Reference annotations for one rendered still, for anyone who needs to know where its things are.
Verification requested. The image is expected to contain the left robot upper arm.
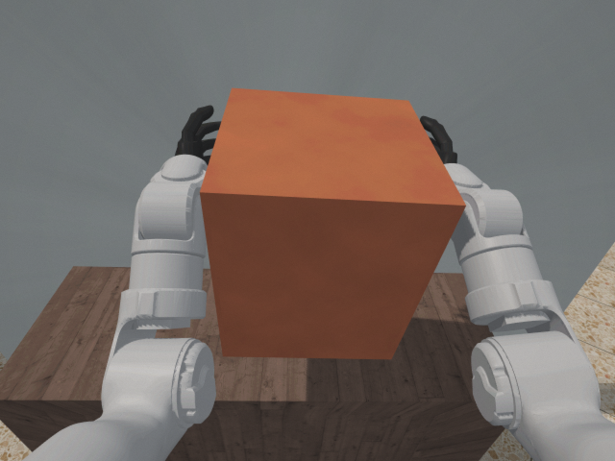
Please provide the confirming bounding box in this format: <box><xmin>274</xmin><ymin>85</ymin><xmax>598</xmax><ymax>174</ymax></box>
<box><xmin>22</xmin><ymin>338</ymin><xmax>216</xmax><ymax>461</ymax></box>

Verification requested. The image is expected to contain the robot right forearm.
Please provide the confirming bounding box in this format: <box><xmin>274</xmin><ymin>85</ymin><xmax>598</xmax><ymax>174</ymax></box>
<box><xmin>444</xmin><ymin>163</ymin><xmax>601</xmax><ymax>408</ymax></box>

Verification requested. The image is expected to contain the right robot upper arm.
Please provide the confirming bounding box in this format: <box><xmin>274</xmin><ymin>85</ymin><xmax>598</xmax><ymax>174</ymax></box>
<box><xmin>471</xmin><ymin>331</ymin><xmax>615</xmax><ymax>461</ymax></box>

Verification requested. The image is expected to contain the robot left forearm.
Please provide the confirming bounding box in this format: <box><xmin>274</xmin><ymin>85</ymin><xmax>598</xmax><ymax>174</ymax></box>
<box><xmin>101</xmin><ymin>155</ymin><xmax>208</xmax><ymax>408</ymax></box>

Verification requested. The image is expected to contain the pedestal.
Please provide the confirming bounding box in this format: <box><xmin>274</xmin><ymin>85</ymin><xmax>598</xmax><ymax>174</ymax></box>
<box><xmin>0</xmin><ymin>266</ymin><xmax>505</xmax><ymax>461</ymax></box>

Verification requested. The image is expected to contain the robot right hand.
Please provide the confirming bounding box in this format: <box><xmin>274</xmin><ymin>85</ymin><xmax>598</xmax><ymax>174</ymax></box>
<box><xmin>420</xmin><ymin>116</ymin><xmax>457</xmax><ymax>164</ymax></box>

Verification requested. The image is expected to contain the robot left hand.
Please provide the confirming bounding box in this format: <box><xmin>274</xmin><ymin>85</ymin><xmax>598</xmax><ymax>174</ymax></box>
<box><xmin>175</xmin><ymin>106</ymin><xmax>221</xmax><ymax>165</ymax></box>

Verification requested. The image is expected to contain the carton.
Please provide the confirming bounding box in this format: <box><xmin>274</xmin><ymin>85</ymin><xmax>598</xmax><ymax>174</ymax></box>
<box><xmin>200</xmin><ymin>88</ymin><xmax>466</xmax><ymax>359</ymax></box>

